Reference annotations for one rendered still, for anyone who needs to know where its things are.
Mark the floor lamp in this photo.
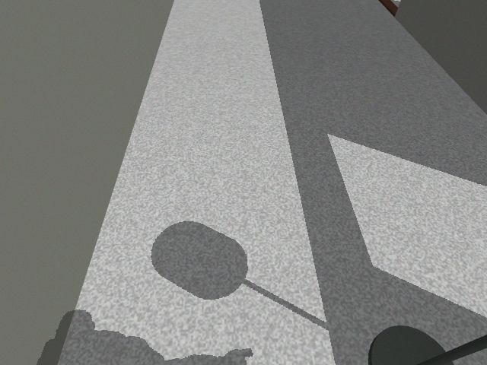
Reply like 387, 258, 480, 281
368, 325, 487, 365

